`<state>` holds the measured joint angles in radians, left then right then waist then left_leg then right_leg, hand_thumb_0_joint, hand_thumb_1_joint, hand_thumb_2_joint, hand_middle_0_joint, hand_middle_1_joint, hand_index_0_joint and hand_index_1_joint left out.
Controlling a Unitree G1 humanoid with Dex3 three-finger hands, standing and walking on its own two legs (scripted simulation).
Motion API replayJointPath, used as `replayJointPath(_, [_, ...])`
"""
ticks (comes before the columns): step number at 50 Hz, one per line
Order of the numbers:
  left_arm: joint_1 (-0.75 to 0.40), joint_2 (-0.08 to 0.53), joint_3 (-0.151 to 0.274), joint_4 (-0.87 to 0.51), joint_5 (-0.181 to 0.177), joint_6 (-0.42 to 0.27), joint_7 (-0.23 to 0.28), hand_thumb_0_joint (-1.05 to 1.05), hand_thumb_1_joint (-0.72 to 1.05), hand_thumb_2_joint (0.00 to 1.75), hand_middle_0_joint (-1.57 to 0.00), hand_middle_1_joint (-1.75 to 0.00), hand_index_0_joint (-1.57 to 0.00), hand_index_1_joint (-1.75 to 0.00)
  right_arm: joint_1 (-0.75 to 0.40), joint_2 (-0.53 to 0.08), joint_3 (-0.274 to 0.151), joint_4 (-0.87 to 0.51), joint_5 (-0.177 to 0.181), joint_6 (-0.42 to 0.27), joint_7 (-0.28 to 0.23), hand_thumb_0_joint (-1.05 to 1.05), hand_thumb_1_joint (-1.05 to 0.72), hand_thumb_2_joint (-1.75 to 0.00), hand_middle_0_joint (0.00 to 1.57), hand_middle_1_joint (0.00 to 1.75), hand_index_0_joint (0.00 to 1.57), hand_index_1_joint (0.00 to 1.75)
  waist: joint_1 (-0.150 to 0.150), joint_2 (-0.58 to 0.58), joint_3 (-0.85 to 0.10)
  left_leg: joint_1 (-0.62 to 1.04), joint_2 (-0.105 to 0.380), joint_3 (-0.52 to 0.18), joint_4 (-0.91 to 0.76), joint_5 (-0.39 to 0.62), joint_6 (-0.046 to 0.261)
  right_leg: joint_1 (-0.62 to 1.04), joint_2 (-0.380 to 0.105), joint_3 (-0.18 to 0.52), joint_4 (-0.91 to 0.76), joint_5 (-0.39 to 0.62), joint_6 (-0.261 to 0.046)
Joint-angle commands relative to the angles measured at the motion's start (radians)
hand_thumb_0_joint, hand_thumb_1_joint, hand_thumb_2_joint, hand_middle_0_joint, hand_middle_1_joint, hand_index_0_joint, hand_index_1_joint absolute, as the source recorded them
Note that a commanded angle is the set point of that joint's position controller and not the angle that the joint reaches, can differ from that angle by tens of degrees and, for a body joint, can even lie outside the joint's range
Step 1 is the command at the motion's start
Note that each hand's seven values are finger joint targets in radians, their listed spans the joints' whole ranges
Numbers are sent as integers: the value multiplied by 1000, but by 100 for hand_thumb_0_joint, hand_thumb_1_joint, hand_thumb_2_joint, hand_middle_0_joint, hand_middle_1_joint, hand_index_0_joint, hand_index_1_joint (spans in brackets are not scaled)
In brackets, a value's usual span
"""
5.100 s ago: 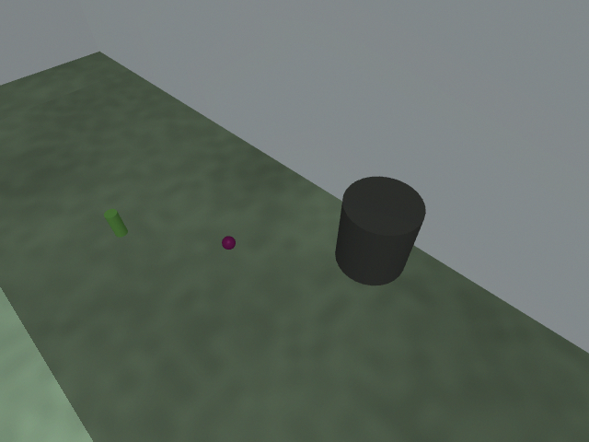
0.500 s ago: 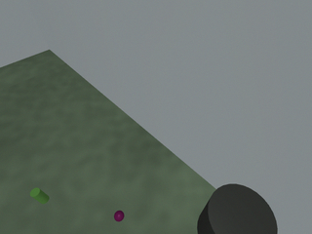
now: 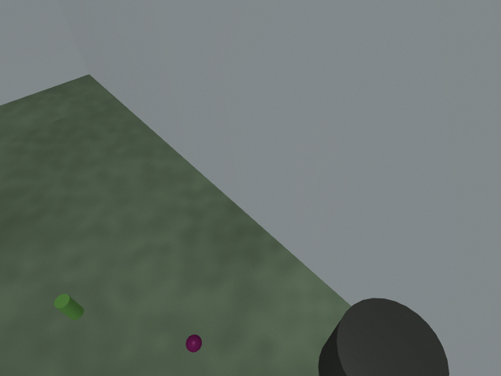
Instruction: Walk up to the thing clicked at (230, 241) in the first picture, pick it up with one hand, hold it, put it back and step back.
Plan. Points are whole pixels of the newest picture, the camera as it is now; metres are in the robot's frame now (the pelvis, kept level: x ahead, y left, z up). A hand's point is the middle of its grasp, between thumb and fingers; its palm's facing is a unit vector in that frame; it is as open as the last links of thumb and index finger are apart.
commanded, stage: stand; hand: left
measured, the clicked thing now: (193, 343) +0.37 +0.23 -0.75
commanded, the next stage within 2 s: none
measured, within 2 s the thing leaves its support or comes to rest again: neither
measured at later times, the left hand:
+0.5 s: hand out of the picture +0.07 +0.25 -0.16, palm faces -0.02 -0.94 -0.34, open 7.3 cm
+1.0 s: hand out of the picture +0.07 +0.25 -0.16, palm faces -0.02 -0.94 -0.34, open 7.3 cm
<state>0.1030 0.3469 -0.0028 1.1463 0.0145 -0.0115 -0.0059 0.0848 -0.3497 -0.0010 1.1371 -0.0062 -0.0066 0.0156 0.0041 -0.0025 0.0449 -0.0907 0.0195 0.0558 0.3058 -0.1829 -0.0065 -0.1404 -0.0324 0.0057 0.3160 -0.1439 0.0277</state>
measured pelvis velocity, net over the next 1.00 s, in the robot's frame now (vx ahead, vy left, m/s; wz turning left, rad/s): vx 0.00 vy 0.00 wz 0.01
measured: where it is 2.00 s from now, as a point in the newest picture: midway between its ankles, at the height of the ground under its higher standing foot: outside the picture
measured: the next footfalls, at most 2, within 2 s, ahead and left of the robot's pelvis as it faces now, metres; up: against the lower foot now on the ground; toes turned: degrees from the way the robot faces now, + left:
none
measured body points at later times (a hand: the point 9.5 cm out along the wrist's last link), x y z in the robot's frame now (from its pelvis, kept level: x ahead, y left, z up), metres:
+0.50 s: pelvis +0.00 +0.00 +0.00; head +0.01 -0.01 +0.45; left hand +0.07 +0.30 -0.13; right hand +0.08 -0.30 -0.13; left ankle -0.01 +0.12 -0.75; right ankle +0.02 -0.14 -0.75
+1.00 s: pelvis +0.00 +0.00 +0.00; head +0.01 -0.01 +0.45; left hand +0.07 +0.30 -0.13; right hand +0.08 -0.31 -0.13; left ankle -0.01 +0.12 -0.75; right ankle +0.02 -0.14 -0.75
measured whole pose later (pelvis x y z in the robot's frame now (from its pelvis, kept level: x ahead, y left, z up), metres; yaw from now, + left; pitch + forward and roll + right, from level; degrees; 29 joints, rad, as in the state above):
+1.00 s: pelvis +0.00 +0.00 +0.00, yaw +1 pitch -2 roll +0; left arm 0.12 0.35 0.00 1.14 0.01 -0.01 -0.01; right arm 0.11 -0.35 0.00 1.13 -0.01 0.00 0.01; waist 0.00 0.00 0.05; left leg -0.09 0.03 0.04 0.31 -0.19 -0.01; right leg -0.13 -0.03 -0.01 0.32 -0.15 0.02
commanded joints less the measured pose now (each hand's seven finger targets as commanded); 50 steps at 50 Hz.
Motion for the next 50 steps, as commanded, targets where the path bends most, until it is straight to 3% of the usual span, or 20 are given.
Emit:
replayJointPath(1, [-37,216,37,-63,-4,-19,12,0,90,90,-20,-30,-20,-30,-38,-215,-42,-56,-4,-24,-17,0,-90,-90,20,30,20,30,-7,6,-68,0,124,-108,-60,59,21,13,-102,81,-49,78,-38])
replayJointPath(10, [-25,213,35,-66,-4,-19,14,0,90,90,-20,-30,-20,-30,-23,-214,-41,-55,-5,-25,-19,0,-90,-90,20,30,20,30,-6,8,-95,8,128,-106,-44,143,23,43,-108,76,-29,158,-41])
replayJointPath(30, [-21,219,40,-63,-4,-18,13,0,90,90,-20,-30,-20,-30,-12,-216,-39,-61,-4,-23,-18,0,-90,-90,20,30,20,30,-2,6,-51,-10,120,-113,-60,60,22,24,-105,74,-46,86,-40])
replayJointPath(50, [-18,224,41,-69,-2,-20,14,0,90,90,-20,-30,-20,-30,-5,-213,-39,-69,-4,-22,-19,0,-90,-90,20,30,20,30,-6,-4,-80,7,125,-111,-44,96,25,36,-109,75,-39,121,-43])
